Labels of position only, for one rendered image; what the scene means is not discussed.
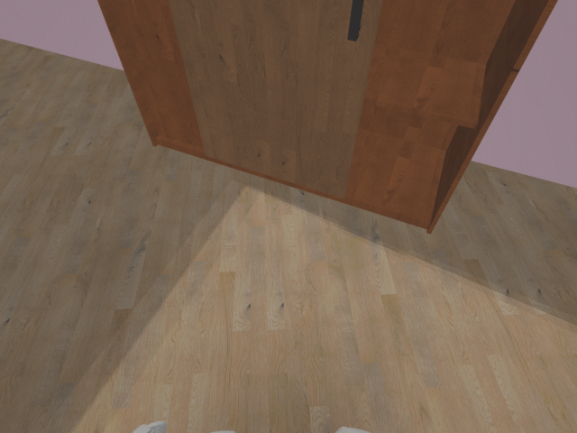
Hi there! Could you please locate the wardrobe door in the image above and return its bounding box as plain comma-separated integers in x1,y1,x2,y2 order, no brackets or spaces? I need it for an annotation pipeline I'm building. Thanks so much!
169,0,383,198
111,0,204,149

